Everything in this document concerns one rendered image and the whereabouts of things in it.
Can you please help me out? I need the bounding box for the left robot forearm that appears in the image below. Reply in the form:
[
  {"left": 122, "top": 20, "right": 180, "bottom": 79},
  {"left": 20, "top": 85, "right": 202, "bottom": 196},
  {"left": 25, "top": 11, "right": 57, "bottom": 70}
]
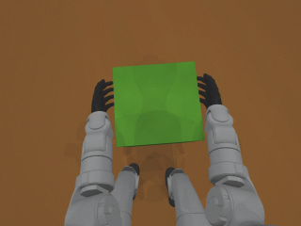
[{"left": 64, "top": 111, "right": 115, "bottom": 226}]

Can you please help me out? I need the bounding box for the carton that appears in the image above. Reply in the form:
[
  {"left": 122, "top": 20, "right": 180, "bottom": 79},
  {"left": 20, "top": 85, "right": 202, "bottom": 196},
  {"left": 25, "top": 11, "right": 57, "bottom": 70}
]
[{"left": 113, "top": 61, "right": 205, "bottom": 147}]

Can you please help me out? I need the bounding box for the left robot foot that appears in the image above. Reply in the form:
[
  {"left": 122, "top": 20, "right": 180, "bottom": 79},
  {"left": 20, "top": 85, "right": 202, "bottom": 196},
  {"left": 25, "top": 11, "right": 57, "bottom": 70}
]
[{"left": 129, "top": 163, "right": 140, "bottom": 200}]

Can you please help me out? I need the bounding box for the left robot upper arm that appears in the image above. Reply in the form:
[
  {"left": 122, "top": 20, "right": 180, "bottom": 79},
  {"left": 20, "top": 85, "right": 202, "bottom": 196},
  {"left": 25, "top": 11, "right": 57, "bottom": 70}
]
[{"left": 65, "top": 193, "right": 122, "bottom": 226}]

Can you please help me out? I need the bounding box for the right robot upper arm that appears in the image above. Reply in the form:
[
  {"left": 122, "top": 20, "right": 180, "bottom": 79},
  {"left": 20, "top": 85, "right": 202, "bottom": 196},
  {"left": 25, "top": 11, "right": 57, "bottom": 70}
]
[{"left": 204, "top": 184, "right": 278, "bottom": 226}]

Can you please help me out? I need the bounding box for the right robot forearm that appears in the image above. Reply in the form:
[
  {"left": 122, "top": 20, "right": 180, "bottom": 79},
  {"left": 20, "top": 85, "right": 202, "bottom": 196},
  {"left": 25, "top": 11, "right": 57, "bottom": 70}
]
[{"left": 204, "top": 105, "right": 265, "bottom": 220}]

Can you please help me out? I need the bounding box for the robot left thigh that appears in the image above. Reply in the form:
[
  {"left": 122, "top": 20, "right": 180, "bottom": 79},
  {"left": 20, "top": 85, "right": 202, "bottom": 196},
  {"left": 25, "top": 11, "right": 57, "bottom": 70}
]
[{"left": 110, "top": 170, "right": 139, "bottom": 226}]

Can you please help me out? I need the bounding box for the robot left hand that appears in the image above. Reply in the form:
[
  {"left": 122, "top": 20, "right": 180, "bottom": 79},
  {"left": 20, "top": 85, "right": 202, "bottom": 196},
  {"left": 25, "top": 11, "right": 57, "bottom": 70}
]
[{"left": 91, "top": 79, "right": 115, "bottom": 113}]

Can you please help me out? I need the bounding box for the robot right hand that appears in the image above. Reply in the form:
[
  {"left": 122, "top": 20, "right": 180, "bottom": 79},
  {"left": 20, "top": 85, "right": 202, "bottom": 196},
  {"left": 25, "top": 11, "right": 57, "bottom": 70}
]
[{"left": 197, "top": 73, "right": 222, "bottom": 109}]

